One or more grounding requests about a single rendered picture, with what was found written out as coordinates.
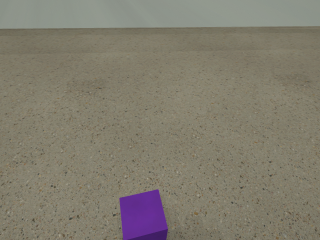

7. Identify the carton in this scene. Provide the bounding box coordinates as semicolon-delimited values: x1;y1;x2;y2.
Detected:
119;189;168;240

